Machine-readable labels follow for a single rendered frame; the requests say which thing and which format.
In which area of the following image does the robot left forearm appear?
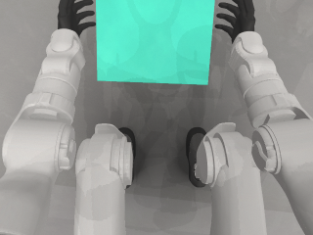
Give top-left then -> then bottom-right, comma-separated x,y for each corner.
2,28 -> 86,167

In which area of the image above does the right robot hand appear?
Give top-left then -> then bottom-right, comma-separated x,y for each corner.
214,0 -> 256,44

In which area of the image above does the carton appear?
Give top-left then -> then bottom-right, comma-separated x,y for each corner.
96,0 -> 215,85

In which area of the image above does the robot right upper arm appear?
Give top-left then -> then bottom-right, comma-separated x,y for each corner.
251,118 -> 313,235

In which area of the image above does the robot right forearm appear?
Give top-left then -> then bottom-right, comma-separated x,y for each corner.
228,31 -> 313,128

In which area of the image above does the right robot foot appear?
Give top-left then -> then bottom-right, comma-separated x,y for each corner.
186,127 -> 206,188

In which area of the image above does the robot left upper arm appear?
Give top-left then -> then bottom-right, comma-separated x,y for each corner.
0,118 -> 76,235

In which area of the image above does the robot left shin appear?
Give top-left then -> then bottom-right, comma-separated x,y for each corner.
75,123 -> 125,177

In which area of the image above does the left robot hand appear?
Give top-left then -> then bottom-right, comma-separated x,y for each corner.
57,0 -> 96,38

